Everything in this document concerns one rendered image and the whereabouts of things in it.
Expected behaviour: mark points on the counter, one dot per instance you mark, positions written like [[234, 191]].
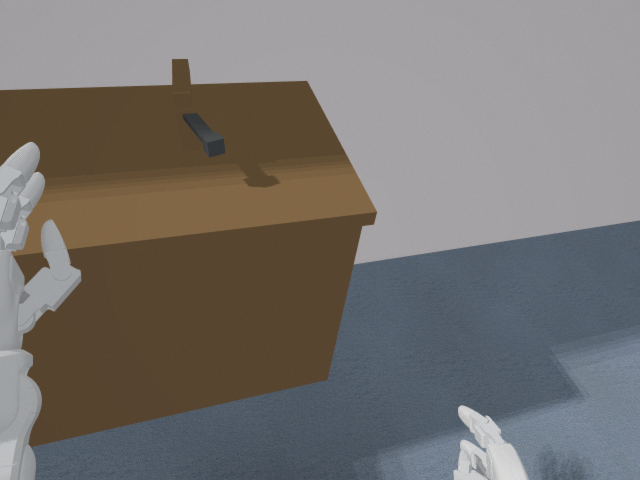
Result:
[[203, 280]]

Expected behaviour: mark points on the tap lever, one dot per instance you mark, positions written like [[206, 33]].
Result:
[[213, 142]]

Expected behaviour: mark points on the right robot hand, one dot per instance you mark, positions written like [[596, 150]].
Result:
[[500, 462]]

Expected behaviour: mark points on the robot left forearm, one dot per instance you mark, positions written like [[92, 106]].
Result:
[[20, 405]]

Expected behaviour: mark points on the left robot hand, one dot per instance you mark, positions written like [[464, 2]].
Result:
[[20, 191]]

